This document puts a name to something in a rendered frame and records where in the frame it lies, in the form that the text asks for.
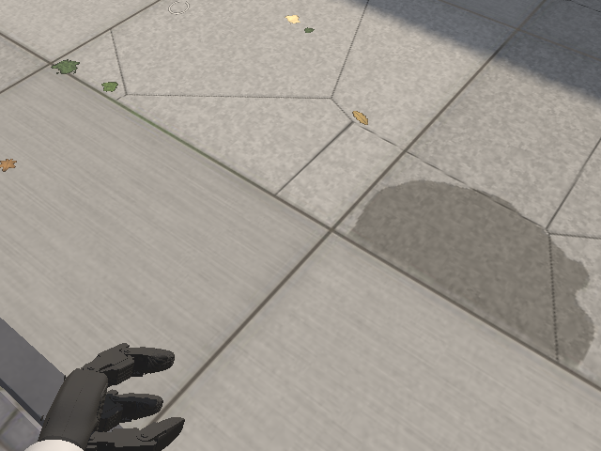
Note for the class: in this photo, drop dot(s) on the robot left hand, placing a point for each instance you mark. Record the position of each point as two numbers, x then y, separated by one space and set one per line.
83 411

